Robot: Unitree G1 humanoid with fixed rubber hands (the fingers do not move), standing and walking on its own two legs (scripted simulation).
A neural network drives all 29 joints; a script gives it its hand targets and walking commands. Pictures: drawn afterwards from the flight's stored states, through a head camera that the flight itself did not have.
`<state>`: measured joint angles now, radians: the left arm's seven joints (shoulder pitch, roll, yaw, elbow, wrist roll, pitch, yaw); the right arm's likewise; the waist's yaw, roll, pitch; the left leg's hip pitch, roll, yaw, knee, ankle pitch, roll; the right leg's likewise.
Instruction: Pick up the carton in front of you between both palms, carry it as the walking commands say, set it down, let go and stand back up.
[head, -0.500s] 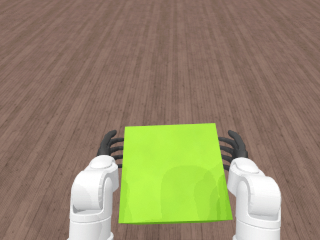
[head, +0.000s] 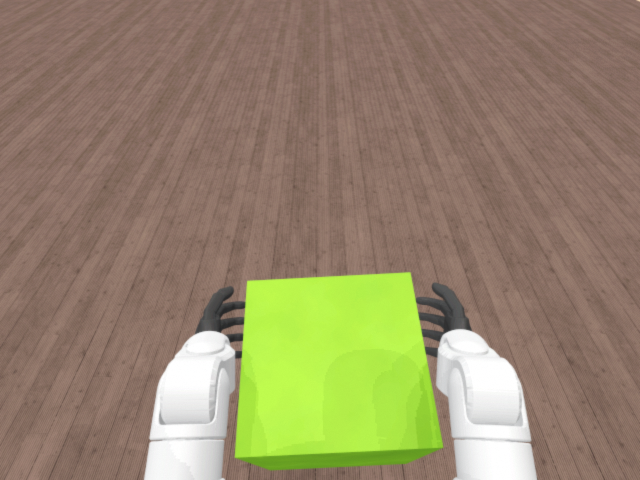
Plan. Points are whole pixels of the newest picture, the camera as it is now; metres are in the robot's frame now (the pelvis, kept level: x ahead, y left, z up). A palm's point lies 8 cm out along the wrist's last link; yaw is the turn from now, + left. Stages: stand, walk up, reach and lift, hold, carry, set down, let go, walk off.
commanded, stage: carry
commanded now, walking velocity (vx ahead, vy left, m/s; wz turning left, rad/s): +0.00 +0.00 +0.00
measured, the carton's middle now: (333, 380) +0.29 +0.00 -0.05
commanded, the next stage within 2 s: none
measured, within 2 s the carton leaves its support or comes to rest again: neither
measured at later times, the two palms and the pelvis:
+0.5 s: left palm (222, 374) +0.25 +0.13 +0.05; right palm (478, 374) +0.25 -0.17 +0.05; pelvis -0.04 -0.02 +0.01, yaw +0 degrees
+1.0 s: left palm (226, 393) +0.23 +0.12 +0.05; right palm (491, 385) +0.24 -0.18 +0.05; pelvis -0.06 -0.03 +0.00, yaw +0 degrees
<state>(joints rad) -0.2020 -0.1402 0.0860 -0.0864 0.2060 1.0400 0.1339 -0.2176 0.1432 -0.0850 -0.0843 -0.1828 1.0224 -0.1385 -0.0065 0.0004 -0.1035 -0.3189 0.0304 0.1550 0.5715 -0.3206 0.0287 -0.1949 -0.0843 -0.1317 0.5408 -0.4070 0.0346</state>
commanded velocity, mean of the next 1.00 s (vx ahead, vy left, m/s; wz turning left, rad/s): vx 0.00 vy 0.00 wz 0.00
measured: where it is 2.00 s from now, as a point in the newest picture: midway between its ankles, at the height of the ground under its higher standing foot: outside the picture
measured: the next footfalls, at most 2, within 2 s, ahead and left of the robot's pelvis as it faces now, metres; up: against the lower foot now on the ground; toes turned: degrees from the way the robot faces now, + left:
none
